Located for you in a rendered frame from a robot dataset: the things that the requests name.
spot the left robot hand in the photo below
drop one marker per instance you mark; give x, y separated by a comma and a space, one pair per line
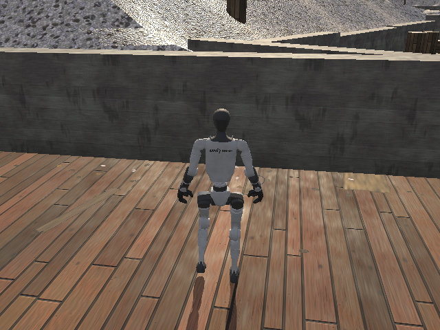
180, 195

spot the right robot hand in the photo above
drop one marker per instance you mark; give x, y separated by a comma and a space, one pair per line
254, 193

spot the robot left upper arm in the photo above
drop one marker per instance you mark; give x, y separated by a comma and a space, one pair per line
199, 144

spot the robot right upper arm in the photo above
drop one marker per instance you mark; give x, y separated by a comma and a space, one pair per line
246, 157

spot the left robot forearm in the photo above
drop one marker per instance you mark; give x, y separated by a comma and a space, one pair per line
185, 181

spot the right robot forearm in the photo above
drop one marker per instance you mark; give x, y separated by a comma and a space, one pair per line
254, 180

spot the robot right foot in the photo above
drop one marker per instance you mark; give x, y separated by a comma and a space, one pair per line
234, 277

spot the humanoid robot head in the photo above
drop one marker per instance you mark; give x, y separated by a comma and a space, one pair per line
221, 119

